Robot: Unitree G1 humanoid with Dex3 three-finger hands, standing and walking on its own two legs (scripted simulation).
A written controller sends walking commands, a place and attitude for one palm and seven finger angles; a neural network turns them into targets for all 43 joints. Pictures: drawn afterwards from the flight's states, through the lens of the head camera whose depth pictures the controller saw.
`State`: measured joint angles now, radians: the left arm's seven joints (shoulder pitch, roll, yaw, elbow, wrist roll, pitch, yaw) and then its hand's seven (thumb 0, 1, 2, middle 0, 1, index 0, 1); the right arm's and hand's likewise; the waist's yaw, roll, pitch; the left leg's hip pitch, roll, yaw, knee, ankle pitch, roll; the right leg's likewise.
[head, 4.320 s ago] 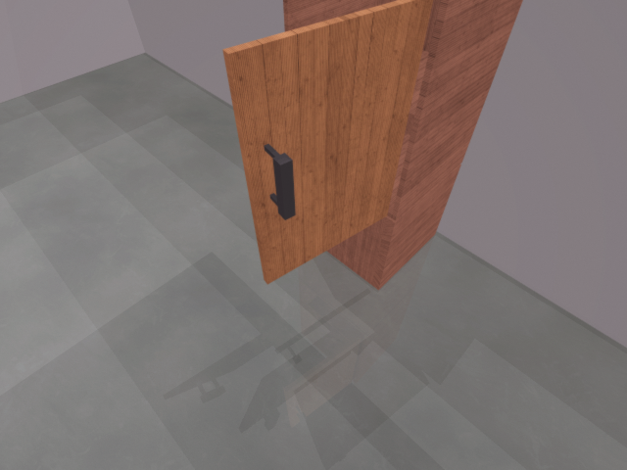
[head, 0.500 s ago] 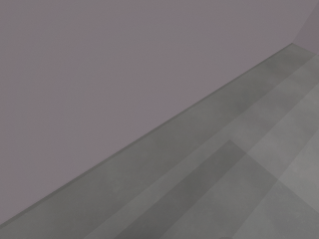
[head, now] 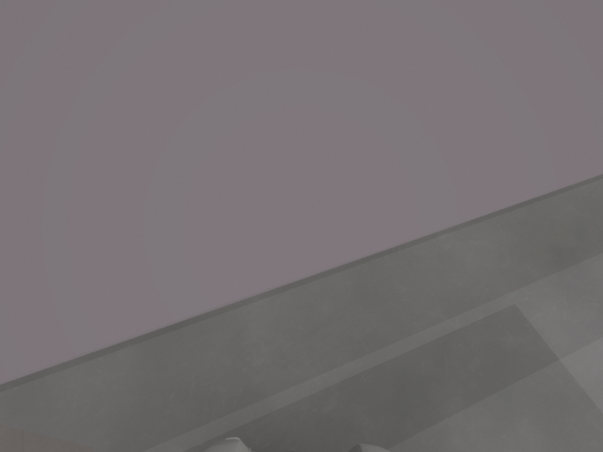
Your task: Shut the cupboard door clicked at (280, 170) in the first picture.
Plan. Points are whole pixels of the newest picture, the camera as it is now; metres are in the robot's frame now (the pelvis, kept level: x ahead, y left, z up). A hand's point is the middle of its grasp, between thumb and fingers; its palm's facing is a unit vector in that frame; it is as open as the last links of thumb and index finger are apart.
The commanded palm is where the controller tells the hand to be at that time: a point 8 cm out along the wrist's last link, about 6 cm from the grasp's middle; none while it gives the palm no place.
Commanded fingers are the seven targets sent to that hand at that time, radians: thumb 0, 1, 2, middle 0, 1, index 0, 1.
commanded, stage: turn to face it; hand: left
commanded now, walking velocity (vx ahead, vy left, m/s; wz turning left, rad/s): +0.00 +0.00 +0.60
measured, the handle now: out of the picture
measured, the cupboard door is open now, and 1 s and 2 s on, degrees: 80 80 80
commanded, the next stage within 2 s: none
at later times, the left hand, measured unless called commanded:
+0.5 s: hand out of the picture +0.02 +0.12 -0.14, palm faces +0.34 -0.91 -0.25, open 7.4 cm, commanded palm none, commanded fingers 0.00 0.90 0.90 -0.20 -0.30 -0.20 -0.30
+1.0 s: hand out of the picture +0.01 +0.10 -0.13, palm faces +0.59 -0.75 -0.31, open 7.4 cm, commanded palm none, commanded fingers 0.00 0.90 0.90 -0.20 -0.30 -0.20 -0.30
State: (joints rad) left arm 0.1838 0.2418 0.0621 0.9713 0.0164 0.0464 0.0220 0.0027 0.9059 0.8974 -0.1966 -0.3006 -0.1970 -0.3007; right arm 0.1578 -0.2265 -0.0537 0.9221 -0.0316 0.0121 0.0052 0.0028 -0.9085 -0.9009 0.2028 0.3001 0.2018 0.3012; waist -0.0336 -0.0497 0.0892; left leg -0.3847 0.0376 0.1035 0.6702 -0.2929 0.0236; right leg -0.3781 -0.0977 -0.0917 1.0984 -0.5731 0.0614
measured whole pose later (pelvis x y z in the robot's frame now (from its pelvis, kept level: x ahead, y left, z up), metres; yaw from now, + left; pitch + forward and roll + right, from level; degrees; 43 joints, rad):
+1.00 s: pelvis +0.06 -0.12 +0.01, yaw +39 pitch -1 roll +2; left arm 0.17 0.22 0.05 0.87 0.03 0.02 0.02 0.00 0.91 0.90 -0.20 -0.30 -0.20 -0.30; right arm 0.16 -0.26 -0.09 0.93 -0.02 0.09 0.02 0.01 -0.91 -0.90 0.20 0.30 0.20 0.30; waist -0.03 0.02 0.11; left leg -0.49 0.01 -0.01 1.11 -0.47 -0.05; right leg -0.29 -0.10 -0.11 0.60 -0.31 0.00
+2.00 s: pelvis +0.07 -0.17 +0.01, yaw +76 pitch +0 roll +0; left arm 0.17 0.26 0.07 0.92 0.02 0.06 0.01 0.01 0.91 0.90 -0.20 -0.30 -0.20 -0.30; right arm 0.16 -0.21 -0.05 0.91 -0.03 0.04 0.00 0.00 -0.90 -0.90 0.21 0.30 0.20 0.30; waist 0.00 -0.04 0.09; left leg -0.30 0.00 -0.03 0.54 -0.25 0.00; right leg -0.48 -0.08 -0.04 1.04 -0.46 0.08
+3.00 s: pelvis +0.11 -0.16 +0.03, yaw +102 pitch +0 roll +2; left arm 0.26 0.17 0.04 0.97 0.02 -0.03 0.01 0.00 0.91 0.90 -0.20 -0.30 -0.20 -0.30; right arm 0.20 -0.23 -0.07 1.01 -0.03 0.07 0.03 0.01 -0.91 -0.90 0.20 0.30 0.20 0.30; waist 0.00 0.01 0.06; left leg -0.49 0.01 0.01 1.08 -0.33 -0.04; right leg -0.14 -0.07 -0.10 0.43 -0.28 0.00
